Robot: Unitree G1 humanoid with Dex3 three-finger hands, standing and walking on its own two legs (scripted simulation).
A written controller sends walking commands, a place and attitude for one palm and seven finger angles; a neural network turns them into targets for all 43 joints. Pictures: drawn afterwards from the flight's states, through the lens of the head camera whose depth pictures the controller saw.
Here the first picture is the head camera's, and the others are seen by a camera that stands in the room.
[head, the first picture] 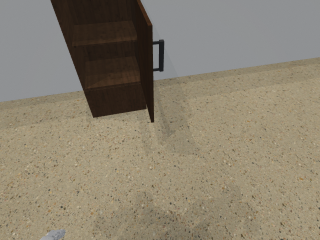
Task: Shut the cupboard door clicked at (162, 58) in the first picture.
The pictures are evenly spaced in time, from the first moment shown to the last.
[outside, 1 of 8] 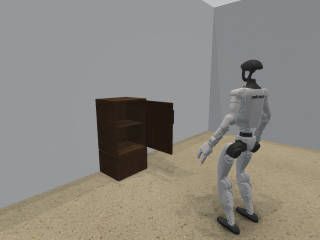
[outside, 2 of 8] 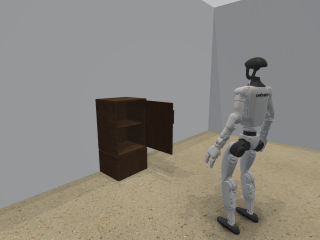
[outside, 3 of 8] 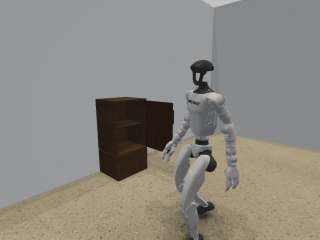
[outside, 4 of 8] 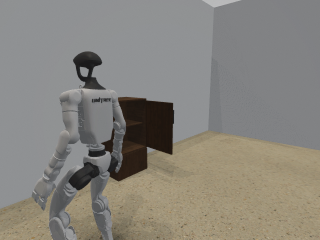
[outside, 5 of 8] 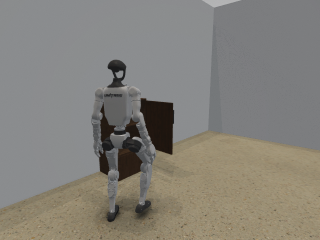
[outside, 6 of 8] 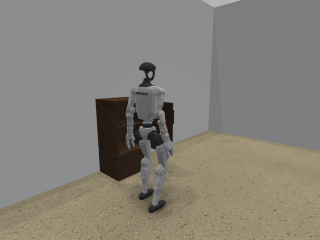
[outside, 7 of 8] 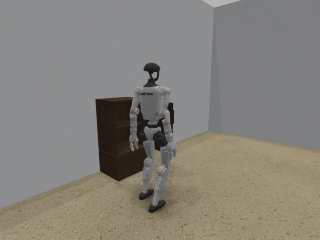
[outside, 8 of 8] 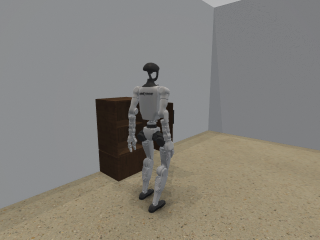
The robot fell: no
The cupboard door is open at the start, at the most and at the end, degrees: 89 89 89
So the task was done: no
